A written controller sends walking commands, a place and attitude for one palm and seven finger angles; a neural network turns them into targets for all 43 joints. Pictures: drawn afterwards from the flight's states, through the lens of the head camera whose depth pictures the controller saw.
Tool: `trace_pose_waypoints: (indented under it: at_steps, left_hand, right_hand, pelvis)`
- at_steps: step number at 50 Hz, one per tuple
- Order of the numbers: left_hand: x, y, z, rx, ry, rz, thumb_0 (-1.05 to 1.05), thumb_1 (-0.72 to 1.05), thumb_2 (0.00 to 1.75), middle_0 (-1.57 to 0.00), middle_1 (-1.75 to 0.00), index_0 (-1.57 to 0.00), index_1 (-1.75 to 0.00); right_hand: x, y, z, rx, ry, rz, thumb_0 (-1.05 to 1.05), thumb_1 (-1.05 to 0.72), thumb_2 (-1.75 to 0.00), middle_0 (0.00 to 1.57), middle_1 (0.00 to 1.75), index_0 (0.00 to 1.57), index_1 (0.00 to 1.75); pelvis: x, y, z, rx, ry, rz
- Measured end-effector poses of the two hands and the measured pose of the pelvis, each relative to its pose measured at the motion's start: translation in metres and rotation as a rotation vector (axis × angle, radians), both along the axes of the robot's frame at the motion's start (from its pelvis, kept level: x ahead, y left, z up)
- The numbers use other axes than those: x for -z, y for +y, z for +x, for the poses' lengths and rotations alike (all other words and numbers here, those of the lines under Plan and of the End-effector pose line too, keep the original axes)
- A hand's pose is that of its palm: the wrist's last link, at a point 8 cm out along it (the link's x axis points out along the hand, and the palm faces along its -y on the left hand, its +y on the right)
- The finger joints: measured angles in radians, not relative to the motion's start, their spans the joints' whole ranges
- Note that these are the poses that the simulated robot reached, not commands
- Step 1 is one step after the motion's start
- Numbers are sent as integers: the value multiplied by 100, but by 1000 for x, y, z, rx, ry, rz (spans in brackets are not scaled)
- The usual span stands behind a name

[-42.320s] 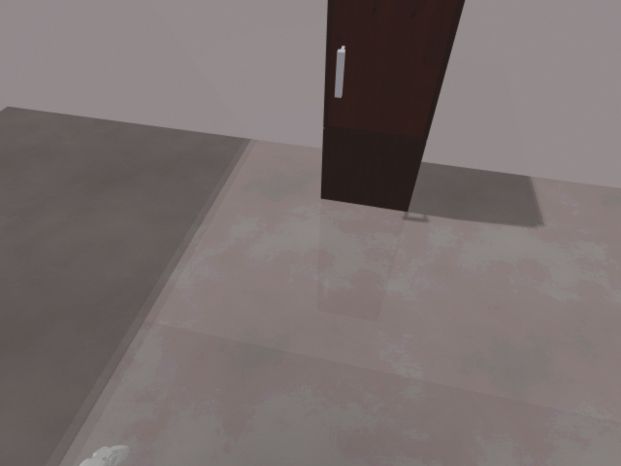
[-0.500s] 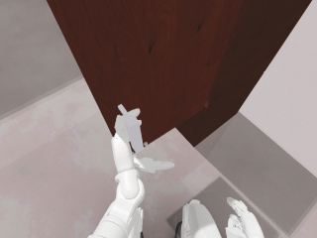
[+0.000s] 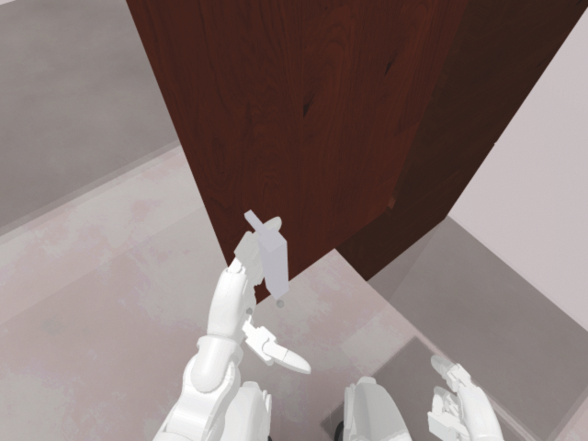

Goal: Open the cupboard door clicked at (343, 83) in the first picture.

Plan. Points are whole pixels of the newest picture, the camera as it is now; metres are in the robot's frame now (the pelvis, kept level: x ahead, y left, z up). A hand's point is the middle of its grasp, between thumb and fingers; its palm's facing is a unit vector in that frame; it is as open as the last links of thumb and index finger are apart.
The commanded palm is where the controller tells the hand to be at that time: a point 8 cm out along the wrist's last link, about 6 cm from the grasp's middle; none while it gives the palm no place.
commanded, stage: slide the hand sideways off the handle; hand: left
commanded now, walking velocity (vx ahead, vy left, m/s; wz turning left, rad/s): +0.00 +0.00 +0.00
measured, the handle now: (265, 256) +0.36 +0.06 +0.01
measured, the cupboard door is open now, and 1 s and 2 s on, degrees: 90 90 90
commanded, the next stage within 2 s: draw the hand back to the body in 0.86 s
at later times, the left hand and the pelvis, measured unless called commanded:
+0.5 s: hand (249, 335) +0.25 +0.07 +0.02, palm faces -0.15 -0.99 -0.01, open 16.3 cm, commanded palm +0.23 +0.13 +0.01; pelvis +0.00 -0.02 -0.02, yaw +1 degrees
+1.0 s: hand (211, 361) +0.22 +0.11 +0.01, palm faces -0.15 -0.99 -0.01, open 16.3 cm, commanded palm +0.20 +0.17 +0.03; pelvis +0.00 -0.02 -0.03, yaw +0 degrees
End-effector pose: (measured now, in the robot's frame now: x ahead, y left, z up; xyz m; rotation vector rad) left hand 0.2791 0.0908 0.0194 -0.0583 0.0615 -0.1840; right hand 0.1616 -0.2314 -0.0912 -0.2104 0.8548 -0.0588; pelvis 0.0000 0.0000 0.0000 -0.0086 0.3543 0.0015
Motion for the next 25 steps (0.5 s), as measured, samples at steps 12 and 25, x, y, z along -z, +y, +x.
trace_pose_waypoints:
  at_steps: [12,25]
  left_hand:
    - [11,19,-31,-23,-34,94,-1,-50,31,-14,-30,-16,-31]
    - [-1,35,-41,-31,-42,72,-1,-50,30,-16,-30,-16,-30]
  right_hand:
    - [12,6,27,-59,-31,17,1,-90,-90,20,30,20,30]
    - [12,-1,33,-51,-68,10,1,-90,-90,20,30,21,30]
  pelvis:
    - [17,-7,0,-3,14,2]
    - [19,-17,3,-10,22,-2]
